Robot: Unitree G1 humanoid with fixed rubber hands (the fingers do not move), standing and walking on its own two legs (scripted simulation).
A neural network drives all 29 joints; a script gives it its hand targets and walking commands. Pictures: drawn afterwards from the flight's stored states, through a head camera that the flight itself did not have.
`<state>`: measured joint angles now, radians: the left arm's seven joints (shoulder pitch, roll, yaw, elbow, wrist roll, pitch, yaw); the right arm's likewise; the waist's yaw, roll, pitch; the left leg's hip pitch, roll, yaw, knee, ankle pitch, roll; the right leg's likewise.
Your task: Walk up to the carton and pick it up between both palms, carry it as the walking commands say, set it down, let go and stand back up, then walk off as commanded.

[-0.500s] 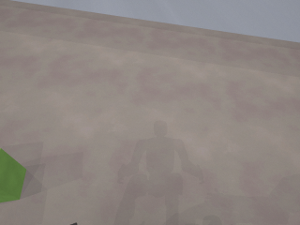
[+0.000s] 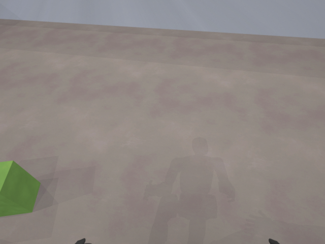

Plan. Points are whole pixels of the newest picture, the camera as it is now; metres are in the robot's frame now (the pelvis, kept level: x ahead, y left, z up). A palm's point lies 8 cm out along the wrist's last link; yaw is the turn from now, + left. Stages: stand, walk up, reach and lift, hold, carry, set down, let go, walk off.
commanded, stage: walk off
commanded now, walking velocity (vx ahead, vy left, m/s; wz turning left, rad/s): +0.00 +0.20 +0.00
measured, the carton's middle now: out of the picture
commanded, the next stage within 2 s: stand in 0.34 s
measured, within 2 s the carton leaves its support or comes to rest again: neither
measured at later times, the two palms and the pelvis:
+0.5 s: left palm out of the picture -0.01 +0.32 -0.10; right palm out of the picture +0.00 -0.21 -0.12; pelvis -0.11 +0.05 -0.01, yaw +0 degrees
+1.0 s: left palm out of the picture -0.07 +0.31 -0.08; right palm out of the picture -0.09 -0.20 -0.12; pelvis -0.17 +0.04 +0.01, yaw -1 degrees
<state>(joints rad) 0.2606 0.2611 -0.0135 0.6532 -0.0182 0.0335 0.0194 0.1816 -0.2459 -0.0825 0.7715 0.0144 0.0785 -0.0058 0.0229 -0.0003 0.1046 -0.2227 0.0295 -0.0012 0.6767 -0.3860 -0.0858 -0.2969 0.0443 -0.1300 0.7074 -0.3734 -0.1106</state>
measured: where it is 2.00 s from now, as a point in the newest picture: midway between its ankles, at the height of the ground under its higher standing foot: outside the picture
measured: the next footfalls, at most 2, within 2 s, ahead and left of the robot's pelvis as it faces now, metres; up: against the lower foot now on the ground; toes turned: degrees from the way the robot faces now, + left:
left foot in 0.50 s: -0.09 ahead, +0.17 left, +0.00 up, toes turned +1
right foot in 0.86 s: -0.16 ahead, -0.05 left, +0.00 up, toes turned -1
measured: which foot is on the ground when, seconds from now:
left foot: down 0.00-0.10, up 0.12-0.48, down 0.50-1.00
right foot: down 0.00-0.54, up 0.56-0.84, down 0.86-1.00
